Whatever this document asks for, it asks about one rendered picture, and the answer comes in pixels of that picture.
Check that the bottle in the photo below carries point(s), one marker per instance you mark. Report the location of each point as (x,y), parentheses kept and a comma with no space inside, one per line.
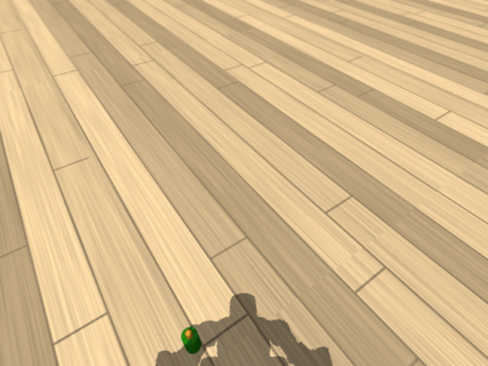
(191,340)

